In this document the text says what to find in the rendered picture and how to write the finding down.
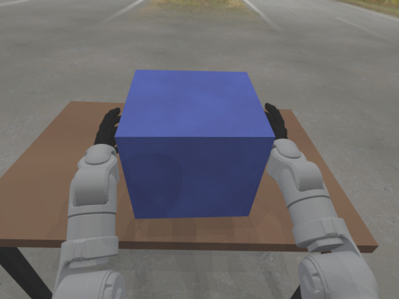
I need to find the left robot hand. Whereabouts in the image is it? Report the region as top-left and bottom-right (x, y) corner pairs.
(94, 108), (121, 153)

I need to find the table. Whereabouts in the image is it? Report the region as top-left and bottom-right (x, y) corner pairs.
(0, 101), (379, 299)

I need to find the right robot upper arm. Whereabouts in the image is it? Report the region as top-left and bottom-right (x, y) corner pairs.
(298, 250), (380, 299)

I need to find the left robot forearm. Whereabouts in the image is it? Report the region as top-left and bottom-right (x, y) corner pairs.
(52, 144), (120, 299)

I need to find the left robot upper arm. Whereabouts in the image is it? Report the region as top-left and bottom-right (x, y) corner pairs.
(53, 270), (126, 299)

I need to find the right robot forearm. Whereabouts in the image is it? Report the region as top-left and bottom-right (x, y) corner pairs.
(266, 138), (380, 297)

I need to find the right robot hand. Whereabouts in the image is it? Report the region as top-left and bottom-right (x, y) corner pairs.
(264, 103), (288, 140)

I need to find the carton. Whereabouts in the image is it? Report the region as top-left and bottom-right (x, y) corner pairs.
(115, 70), (276, 219)

